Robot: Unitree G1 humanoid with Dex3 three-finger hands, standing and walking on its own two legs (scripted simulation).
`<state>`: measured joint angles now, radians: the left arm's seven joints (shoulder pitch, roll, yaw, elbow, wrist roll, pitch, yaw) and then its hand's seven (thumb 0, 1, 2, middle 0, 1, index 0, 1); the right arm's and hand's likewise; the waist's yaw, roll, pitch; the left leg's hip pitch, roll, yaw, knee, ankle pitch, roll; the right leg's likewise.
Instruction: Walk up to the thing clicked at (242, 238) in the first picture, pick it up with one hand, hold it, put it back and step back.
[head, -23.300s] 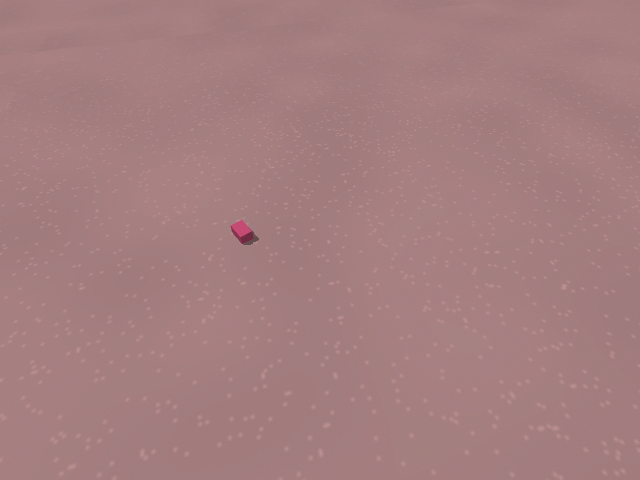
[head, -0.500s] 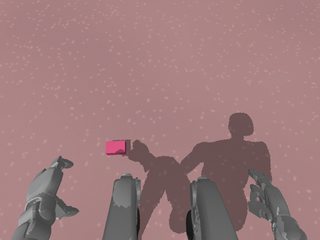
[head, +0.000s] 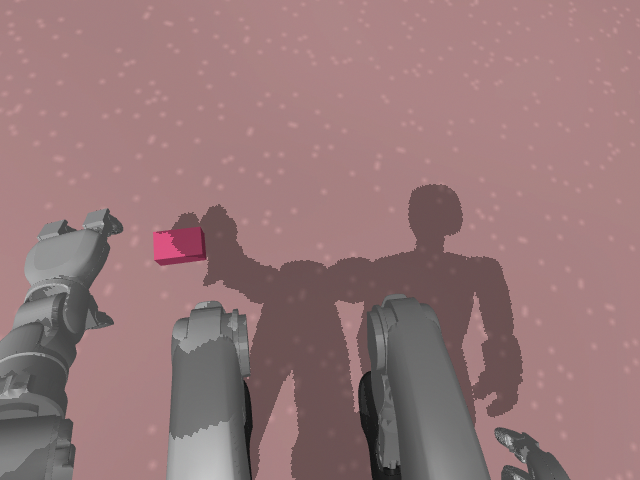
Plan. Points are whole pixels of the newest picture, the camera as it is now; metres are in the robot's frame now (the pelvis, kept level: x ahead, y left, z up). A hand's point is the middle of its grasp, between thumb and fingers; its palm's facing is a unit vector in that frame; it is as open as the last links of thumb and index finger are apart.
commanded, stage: rise first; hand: left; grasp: from above
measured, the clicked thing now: (180, 246) +0.48 +0.26 -0.37
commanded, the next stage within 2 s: none
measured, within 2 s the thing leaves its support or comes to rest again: neither
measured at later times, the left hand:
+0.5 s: hand (117, 260) +0.41 +0.31 -0.21, palm faces -0.45 -0.06 -0.89, open 13.8 cm
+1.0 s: hand (134, 253) +0.43 +0.30 -0.24, palm faces -0.45 -0.08 -0.89, open 13.8 cm
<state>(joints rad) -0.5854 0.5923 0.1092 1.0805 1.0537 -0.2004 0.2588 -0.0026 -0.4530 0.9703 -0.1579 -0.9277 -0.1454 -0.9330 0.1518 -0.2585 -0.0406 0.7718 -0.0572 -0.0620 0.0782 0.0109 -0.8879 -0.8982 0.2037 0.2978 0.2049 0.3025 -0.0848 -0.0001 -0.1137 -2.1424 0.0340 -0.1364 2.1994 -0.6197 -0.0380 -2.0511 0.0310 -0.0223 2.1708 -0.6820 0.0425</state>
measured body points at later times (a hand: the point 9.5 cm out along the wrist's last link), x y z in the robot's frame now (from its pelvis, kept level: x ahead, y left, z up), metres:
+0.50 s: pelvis +0.01 +0.00 -0.05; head +0.22 +0.06 +0.34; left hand +0.43 +0.31 -0.16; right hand +0.10 -0.27 -0.17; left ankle +0.10 +0.14 -0.35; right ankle +0.10 -0.13 -0.35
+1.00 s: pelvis +0.01 +0.00 -0.06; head +0.24 +0.06 +0.32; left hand +0.45 +0.30 -0.19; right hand +0.08 -0.28 -0.18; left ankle +0.10 +0.14 -0.35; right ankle +0.10 -0.13 -0.35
